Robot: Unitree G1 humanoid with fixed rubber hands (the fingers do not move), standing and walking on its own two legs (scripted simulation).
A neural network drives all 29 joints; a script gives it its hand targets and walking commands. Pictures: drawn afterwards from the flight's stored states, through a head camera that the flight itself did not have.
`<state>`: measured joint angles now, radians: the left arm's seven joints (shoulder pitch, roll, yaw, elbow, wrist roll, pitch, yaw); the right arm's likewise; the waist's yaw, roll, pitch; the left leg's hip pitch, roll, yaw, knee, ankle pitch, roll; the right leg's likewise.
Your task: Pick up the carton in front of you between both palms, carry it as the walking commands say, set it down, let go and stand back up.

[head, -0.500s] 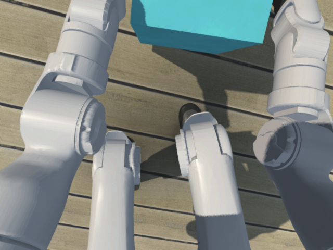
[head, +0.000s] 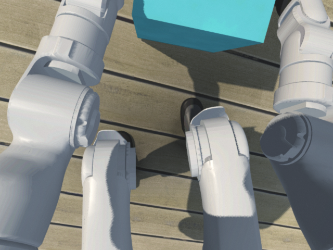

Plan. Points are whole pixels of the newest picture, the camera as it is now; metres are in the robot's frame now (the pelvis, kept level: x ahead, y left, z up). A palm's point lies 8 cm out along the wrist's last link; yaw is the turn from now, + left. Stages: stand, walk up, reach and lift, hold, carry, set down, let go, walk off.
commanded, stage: set down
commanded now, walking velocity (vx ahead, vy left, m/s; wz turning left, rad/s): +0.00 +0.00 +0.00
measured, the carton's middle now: out of the picture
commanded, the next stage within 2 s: let go in 1.90 s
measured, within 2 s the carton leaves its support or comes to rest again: neither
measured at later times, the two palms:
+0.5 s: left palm out of the picture +0.58 -0.02 -0.19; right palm out of the picture +0.48 -0.32 -0.19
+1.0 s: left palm out of the picture +0.60 -0.01 -0.17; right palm out of the picture +0.49 -0.36 -0.17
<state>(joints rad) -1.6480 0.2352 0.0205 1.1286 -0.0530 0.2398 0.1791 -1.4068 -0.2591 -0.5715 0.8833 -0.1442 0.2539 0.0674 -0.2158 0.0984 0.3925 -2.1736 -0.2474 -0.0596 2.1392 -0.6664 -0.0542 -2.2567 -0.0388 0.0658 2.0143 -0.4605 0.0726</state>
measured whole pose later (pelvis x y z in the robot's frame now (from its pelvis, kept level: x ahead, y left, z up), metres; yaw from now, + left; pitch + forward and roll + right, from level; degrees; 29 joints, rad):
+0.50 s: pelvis +0.00 +0.00 -0.01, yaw -1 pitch +37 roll -2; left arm -1.70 0.24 0.10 1.14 0.03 0.19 0.07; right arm -1.48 -0.31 -0.63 0.96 -0.19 0.20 0.13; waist -0.19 0.08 0.48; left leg -2.16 -0.20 -0.05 2.20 -0.68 -0.04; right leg -2.24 -0.06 0.04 2.07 -0.46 0.05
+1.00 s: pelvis -0.01 -0.02 -0.01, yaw -2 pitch +35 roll +0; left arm -1.67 0.40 -0.09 1.01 -0.18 0.21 0.13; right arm -1.54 -0.42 -0.39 1.09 0.14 0.10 -0.03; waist -0.20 0.04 0.49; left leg -2.13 -0.11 -0.05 2.20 -0.68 -0.06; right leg -2.25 -0.06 -0.01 2.07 -0.43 -0.02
